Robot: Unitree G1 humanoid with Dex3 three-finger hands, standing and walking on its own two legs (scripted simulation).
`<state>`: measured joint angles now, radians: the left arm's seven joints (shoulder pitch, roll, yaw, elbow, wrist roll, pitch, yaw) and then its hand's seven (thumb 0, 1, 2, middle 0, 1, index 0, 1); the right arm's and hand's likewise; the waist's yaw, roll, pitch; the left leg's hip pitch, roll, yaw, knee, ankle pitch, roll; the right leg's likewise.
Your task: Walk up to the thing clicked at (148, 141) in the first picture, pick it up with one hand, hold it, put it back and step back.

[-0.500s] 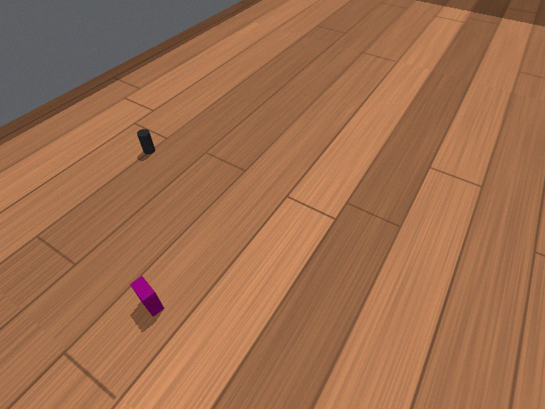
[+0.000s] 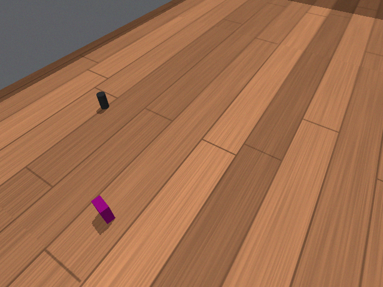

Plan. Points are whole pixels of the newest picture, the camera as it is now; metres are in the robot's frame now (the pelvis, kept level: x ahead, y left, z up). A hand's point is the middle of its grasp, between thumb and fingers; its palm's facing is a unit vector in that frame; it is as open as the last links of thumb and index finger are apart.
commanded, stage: stand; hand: left
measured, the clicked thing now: (102, 100) +1.53 +0.68 -0.72
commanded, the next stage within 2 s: walk up in 0.62 s
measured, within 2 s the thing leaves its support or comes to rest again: neither
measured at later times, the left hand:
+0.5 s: hand out of the picture +0.07 +0.25 -0.16, palm faces -0.02 -0.94 -0.34, open 7.4 cm
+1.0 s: hand out of the picture +0.08 +0.41 -0.18, palm faces +0.14 -0.90 -0.41, open 7.4 cm
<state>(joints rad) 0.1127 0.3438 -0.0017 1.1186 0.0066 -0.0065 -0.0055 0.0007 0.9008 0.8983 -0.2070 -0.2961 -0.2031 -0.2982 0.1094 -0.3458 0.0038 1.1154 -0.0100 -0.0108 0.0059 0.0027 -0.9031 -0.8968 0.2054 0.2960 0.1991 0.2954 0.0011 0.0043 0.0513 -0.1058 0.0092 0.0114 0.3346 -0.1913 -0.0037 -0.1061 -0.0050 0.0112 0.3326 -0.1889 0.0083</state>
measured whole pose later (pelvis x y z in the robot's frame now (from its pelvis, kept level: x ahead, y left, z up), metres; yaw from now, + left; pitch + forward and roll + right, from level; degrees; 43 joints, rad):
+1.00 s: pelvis +0.09 +0.09 -0.03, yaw +9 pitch -2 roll -1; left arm 0.27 0.50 0.09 1.00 0.04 -0.05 -0.06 0.00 0.90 0.90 -0.21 -0.30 -0.21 -0.30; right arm 0.22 -0.46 -0.13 0.98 -0.03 -0.02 0.11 0.01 -0.90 -0.90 0.20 0.30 0.20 0.30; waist 0.03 -0.04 0.03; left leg -0.41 0.09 0.05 0.65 -0.18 -0.01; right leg 0.00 -0.17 -0.11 0.55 -0.48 0.01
